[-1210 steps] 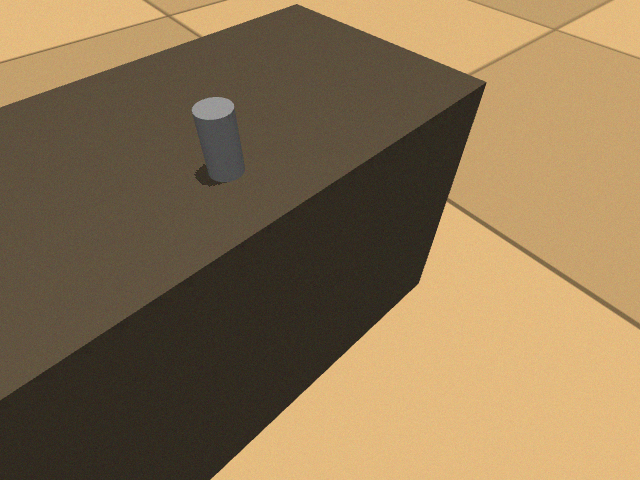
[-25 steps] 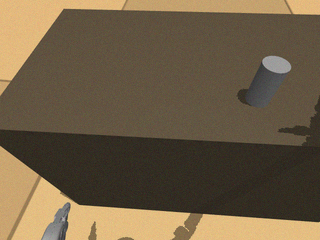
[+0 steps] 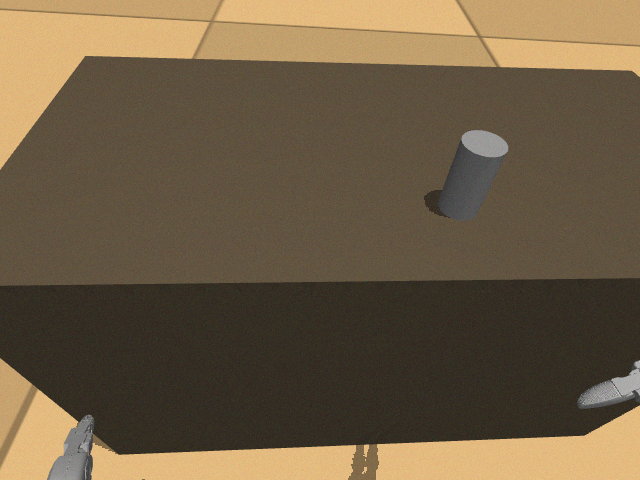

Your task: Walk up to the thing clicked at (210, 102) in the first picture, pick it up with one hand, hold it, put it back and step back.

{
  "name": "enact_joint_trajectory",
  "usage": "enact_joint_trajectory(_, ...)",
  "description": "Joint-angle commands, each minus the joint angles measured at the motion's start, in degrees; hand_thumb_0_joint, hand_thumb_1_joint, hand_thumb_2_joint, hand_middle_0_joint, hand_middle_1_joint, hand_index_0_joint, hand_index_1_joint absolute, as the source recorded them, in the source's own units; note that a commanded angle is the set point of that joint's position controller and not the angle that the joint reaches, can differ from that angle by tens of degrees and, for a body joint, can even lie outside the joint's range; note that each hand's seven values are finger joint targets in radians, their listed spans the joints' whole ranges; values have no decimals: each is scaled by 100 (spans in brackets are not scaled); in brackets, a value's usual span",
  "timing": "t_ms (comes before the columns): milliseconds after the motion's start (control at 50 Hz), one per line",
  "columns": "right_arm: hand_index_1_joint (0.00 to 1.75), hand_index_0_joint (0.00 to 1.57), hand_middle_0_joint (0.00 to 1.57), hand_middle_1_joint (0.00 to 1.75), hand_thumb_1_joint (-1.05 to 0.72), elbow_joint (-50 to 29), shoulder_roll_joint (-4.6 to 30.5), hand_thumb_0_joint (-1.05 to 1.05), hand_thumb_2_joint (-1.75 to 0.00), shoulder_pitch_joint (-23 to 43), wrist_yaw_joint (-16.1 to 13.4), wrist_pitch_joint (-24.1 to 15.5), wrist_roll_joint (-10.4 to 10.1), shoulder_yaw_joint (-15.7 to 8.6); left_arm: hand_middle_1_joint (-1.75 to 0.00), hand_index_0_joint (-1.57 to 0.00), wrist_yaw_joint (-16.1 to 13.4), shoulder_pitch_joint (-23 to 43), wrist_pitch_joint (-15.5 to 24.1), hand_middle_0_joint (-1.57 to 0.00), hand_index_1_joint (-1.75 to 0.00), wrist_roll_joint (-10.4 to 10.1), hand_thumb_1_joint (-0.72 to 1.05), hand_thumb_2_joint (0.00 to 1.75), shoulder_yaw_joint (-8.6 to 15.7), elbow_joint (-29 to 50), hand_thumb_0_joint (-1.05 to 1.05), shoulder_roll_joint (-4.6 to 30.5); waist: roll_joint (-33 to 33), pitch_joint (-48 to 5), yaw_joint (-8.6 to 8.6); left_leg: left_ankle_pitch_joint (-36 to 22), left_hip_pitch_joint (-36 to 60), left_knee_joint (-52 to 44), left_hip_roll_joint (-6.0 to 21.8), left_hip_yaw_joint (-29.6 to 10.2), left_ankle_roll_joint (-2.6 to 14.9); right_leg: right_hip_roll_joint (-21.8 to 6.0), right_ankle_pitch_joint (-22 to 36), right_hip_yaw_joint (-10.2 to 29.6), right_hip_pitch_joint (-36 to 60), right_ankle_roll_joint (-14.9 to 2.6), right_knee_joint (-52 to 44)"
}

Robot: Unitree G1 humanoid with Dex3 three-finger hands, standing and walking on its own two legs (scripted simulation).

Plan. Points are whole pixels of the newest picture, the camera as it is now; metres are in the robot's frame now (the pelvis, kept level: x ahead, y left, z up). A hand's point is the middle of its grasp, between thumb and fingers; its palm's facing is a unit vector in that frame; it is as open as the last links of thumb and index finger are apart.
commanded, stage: sink last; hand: right
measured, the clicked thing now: (470, 177) +0.51 -0.25 +0.10
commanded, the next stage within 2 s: home in 0.38 s
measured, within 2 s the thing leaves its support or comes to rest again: neither
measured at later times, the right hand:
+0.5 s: hand out of the picture +0.16 -0.29 +0.19, palm faces +0.51 +0.72 -0.48, open 17.5 cm
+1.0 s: hand (521, 434) +0.17 -0.23 +0.01, palm faces +0.23 +0.93 -0.28, open 17.4 cm
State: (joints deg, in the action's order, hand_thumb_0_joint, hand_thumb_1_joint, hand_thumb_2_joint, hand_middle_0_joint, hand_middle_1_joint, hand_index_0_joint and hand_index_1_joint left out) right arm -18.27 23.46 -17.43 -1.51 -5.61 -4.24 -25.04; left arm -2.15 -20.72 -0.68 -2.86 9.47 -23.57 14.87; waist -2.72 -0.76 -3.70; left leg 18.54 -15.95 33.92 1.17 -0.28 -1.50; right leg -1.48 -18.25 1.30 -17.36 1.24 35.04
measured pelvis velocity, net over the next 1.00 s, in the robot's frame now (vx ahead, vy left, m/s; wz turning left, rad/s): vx -0.01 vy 0.00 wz -0.01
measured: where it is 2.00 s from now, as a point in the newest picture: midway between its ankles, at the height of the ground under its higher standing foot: outside the picture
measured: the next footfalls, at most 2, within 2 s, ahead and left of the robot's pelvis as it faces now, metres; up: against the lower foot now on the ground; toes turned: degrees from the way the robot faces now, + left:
none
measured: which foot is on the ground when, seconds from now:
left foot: down 0.00-1.00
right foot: down 0.00-1.00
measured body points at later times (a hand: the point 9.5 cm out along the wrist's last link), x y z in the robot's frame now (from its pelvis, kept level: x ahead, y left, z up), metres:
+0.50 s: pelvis -0.03 +0.01 +0.00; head -0.02 +0.02 +0.45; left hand +0.12 +0.29 -0.08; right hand +0.13 -0.33 +0.21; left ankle -0.01 +0.14 -0.73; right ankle +0.00 -0.13 -0.73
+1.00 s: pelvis -0.01 +0.00 +0.01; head +0.01 +0.00 +0.46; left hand +0.16 +0.23 -0.07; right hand +0.15 -0.27 +0.03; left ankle -0.01 +0.14 -0.73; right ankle +0.00 -0.13 -0.73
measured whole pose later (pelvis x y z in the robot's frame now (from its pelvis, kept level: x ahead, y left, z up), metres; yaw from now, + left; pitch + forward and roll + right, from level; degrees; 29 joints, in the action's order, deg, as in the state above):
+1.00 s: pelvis -0.01 +0.00 +0.01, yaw +0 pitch -2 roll +0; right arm 2.8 12.7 -25.7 -0.7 -11.7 -1.5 -9.4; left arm -2.8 -14.6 7.2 -1.1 2.4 -33.0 11.3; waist 0.1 3.9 -2.2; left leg 15.3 -11.3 28.4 2.0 -0.2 -1.6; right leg -0.7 -14.2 1.2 -12.2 1.1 28.1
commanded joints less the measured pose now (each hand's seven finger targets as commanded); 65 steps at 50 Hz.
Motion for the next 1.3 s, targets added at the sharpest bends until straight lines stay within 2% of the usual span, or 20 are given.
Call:
enact_joint_trajectory(0, 6, 5, 5, 6, 61, -1583, 914, 0, -4, -141, -136, -623, -45, -516, -4, -5, -106, 155, 478, -5, -4, 36, -51, 4, -153, 1165, 0, 201, 29, -819, 10, -1356, 486, -467, -63, 296, 114, 179, 1486, -383, 345, -170, -500)
enact_joint_trajectory(140, 6, 5, 5, 6, 57, -1819, 876, 0, -5, 129, -16, -789, -117, -530, -5, -6, -127, 36, 645, -5, -5, 52, -51, 4, 523, 440, 0, 616, -189, 544, 386, 83, -491, -903, -19, 236, 93, 249, -35, -358, 166, -217, -918)
enact_joint_trajectory(240, 6, 5, 5, 6, 55, -1245, 839, 0, -5, 83, 0, -1085, -93, -645, -5, -6, -90, 461, 899, -6, -5, 117, -51, 4, 267, 515, 0, 355, 604, 714, 170, 989, -544, -1232, 50, 167, 70, 277, -394, -297, 122, -216, -877)
enact_joint_trajectory(340, 6, 5, 5, 6, 55, -872, 1295, 0, -6, 136, -109, -1437, -56, -1214, -4, -5, -158, 885, 1043, -6, -5, 168, -53, 5, 597, 728, 0, 809, 551, 7, -144, 585, -6, -1105, 99, 140, 91, 301, 72, -269, 257, -185, -873)
enact_joint_trajectory(380, 6, 5, 5, 6, 57, -759, 1343, 0, -5, -1, -139, -1539, -7, -1285, -4, -5, -121, 837, 1056, -5, -5, 165, -54, 6, 285, 449, 0, 463, 197, -190, -296, 212, 257, -981, 101, 157, 110, 304, 325, -275, 226, -162, -886)
enact_joint_trajectory(440, 6, 5, 5, 6, 56, -808, 1330, 0, -6, 90, -181, -1649, 1, -1239, -4, -5, -174, 1089, 1151, -5, -5, 160, -54, 6, 284, 554, 0, 550, 53, -518, -224, -261, 466, -861, 19, 255, 139, 273, 597, -258, 378, -166, -938)
enact_joint_trajectory(480, 4, 5, 5, 4, 61, -928, 1153, 0, -2, 138, -175, -1700, 40, -980, -13, -12, -151, 1159, 1173, -11, -13, 158, -46, 14, -91, 463, 0, 219, -194, -476, -213, -358, 526, -868, 7, 242, 159, 269, 655, -291, 360, -145, -978)
enact_joint_trajectory(560, 5, 5, 5, 5, 58, -599, 1071, 0, -4, 313, -164, -1666, 93, -811, -17, -12, -171, 966, 1186, -12, -17, 167, -14, 45, -378, 77, 0, -67, -281, -107, -19, -185, 371, -1018, -59, 280, 163, 225, 421, -296, 373, -135, -1172)
enact_joint_trajectory(620, 5, 5, 5, 5, 54, -136, 829, 0, -6, 15, -113, -1586, 81, -574, -18, -13, -142, 850, 1170, -13, -18, 163, 10, 49, -586, -66, 0, -234, -172, 159, 10, -151, 319, -1055, -114, 365, 149, 197, 355, -275, 301, -138, -1295)
enact_joint_trajectory(720, 6, 6, 6, 6, 52, 158, 334, 0, -7, -374, 66, -1375, 14, 58, -21, -14, -124, 560, 1188, -14, -21, 156, 35, 58, 139, -221, 0, 625, 42, 155, 289, -599, 200, -1039, -134, 431, 143, 168, 754, -303, 664, -154, -1317)
enact_joint_trajectory(780, 6, 6, 6, 6, 52, 268, 118, 0, -7, -514, 105, -1205, 54, 383, -23, -16, -77, 564, 1217, -16, -23, 141, 48, 67, 195, -36, 0, 734, 308, -94, 297, -1040, 322, -961, -174, 510, 141, 110, 1262, -215, 910, -152, -1252)
enact_joint_trajectory(920, 6, 5, 5, 6, 53, 806, -237, 0, -6, -342, -15, -1048, 231, 1121, -29, -20, -73, 1511, 1175, -20, -29, 183, 88, 89, -792, 164, 0, -163, 216, -363, 54, -1145, 588, -938, -100, 420, 153, 140, 1390, -215, 755, -150, -1161)
enact_joint_trajectory(960, 5, 5, 5, 5, 56, 1002, -398, 0, -5, -389, -50, -994, 268, 1437, -30, -20, -98, 1520, 1134, -20, -30, 205, 89, 90, -968, -128, 0, -363, -101, -474, 58, -1204, 626, -903, -81, 377, 179, 169, 1426, -264, 678, -120, -1132)
enact_joint_trajectory(1040, 6, 6, 6, 6, 51, 1875, -464, 0, -8, -453, -68, -808, 309, 1677, -30, -20, -154, 1270, 1076, -20, -30, 256, 90, 90, -717, -517, 0, -5, -381, -382, 304, -1192, 481, -939, -86, 327, 175, 201, 1230, -339, 629, -116, -1116)
enact_joint_trajectory(1060, 6, 6, 6, 6, 50, 2155, -401, 0, -8, -575, -86, -736, 319, 1609, -30, -20, -160, 1300, 1057, -20, -30, 261, 90, 90, -588, -558, 0, 155, -418, -427, 267, -1269, 498, -923, -86, 329, 182, 201, 1316, -342, 611, -102, -1092)
enact_joint_trajectory(1080, 5, 5, 5, 5, 56, 1965, -218, 0, -5, -670, -274, -775, 337, 1142, -30, -20, -176, 1144, 1024, -20, -30, 345, 90, 90, -594, -533, 0, 572, -207, -550, 249, -1433, 641, -924, -152, 321, 177, 208, 1395, -307, 789, -106, -996)
enact_joint_trajectory(1100, 6, 5, 5, 6, 53, 2519, -586, 0, -6, -679, -250, -708, 379, 1659, -30, -20, -165, 1189, 998, -20, -30, 329, 90, 90, -667, -618, 0, 474, -107, -229, 365, -1298, 454, -940, -171, 333, 173, 196, 1259, -320, 650, -109, -1002)
enact_joint_trajectory(1140, 5, 5, 5, 5, 56, 3122, -790, 0, -5, -424, -236, -614, 381, 1903, -30, -20, -157, 1227, 956, -20, -30, 320, 90, 90, -733, -730, 0, 345, 266, -12, 452, -1185, 289, -926, -175, 343, 136, 211, 1115, -321, 404, -172, -929)
enact_joint_trajectory(1200, 6, 5, 5, 6, 52, 3573, -766, 0, -7, 386, -244, -639, 414, 2004, -30, -20, -152, 1294, 859, -20, -30, 332, 90, 90, -761, -794, 0, 332, 387, -1, 453, -958, -47, -799, -127, 262, 136, 232, 919, -363, 269, -196, -778)
enact_joint_trajectory(1280, 5, 5, 5, 5, 55, 3628, -688, 0, -5, 1060, -328, -640, 436, 2037, -30, -20, -202, 1207, 848, -20, -30, 346, 90, 90, -726, -807, 0, 352, 255, -887, 446, -1310, 122, -570, -82, 191, 122, 231, 1194, -353, 556, -181, -584)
